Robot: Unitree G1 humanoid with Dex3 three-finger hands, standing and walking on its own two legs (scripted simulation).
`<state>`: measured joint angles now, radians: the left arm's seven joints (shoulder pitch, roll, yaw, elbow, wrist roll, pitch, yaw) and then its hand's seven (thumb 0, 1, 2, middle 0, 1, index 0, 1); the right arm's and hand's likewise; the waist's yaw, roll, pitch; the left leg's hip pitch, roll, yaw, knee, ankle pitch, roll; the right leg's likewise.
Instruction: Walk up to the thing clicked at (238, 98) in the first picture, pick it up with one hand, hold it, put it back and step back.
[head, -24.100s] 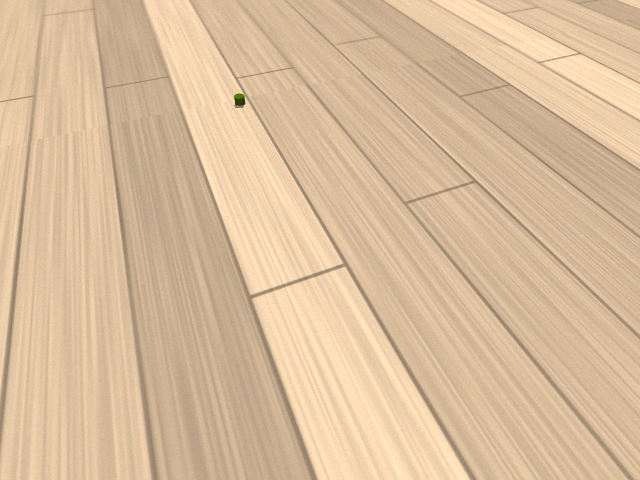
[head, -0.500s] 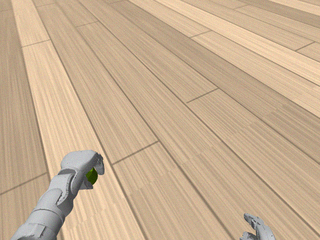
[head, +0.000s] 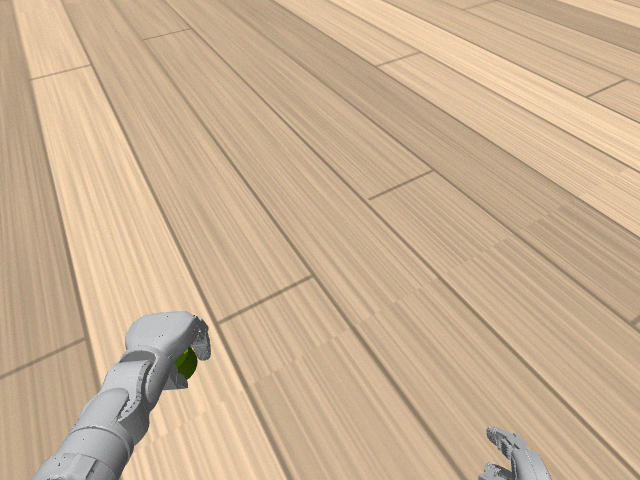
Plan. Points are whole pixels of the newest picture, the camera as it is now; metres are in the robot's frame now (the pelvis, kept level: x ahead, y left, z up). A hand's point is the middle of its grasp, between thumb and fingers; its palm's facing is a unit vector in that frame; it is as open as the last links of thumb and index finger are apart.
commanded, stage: crouch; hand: left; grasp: from above
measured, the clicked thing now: (172, 359) +0.31 +0.23 -0.09
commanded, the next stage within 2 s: lower in 1.78 s
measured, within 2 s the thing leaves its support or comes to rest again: neither
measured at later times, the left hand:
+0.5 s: hand (200, 384) +0.35 +0.25 -0.28, palm faces -0.41 +0.02 -0.91, open 6.6 cm
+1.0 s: hand (216, 404) +0.37 +0.26 -0.49, palm faces -0.44 -0.02 -0.90, open 6.4 cm
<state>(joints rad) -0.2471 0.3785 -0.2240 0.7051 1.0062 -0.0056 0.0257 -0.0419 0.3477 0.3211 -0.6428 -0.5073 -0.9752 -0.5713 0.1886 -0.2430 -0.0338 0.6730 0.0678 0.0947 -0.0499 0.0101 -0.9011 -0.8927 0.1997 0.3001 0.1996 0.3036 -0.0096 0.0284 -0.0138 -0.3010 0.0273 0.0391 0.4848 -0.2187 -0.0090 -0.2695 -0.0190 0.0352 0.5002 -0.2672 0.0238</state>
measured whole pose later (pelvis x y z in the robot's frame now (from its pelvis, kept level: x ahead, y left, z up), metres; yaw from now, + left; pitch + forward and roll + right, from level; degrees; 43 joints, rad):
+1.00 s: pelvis -0.08 +0.00 -0.33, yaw -3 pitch +38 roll -6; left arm -0.84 0.62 0.06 1.30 1.23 -0.16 0.37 -0.07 0.34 0.31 -0.68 -0.46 -1.02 -0.52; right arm 0.15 -0.24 -0.01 0.75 -0.10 -0.06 0.06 0.00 -0.91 -0.89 0.20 0.30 0.20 0.30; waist -0.18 0.01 -0.16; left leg -2.08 0.03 -0.10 2.03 -0.62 -0.01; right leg -1.97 0.02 -0.04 2.00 -0.70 0.04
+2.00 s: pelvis -0.08 +0.00 -0.44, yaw -8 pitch +33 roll -9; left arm -0.97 0.82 0.12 1.48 1.27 -0.24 0.38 -0.09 0.35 0.28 -0.71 -0.42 -1.03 -0.47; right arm 0.12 -0.26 0.09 0.75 -0.15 -0.04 0.13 0.00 -0.92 -0.90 0.20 0.30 0.20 0.30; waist -0.24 -0.04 -0.02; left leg -2.34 0.04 -0.18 2.39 -0.65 -0.02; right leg -2.21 0.06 -0.08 2.33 -0.72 0.05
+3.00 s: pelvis -0.08 +0.01 -0.47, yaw -13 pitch +28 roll -12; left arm -0.96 0.98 0.18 1.63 1.29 -0.26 0.55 -0.07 0.35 0.30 -0.69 -0.44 -1.07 -0.52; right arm 0.06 -0.29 0.22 0.72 -0.25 -0.13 0.18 0.00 -0.91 -0.89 0.20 0.30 0.20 0.30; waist -0.31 -0.13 0.11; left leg -2.38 0.04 -0.28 2.54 -0.69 -0.03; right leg -2.23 0.10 -0.14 2.42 -0.72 0.07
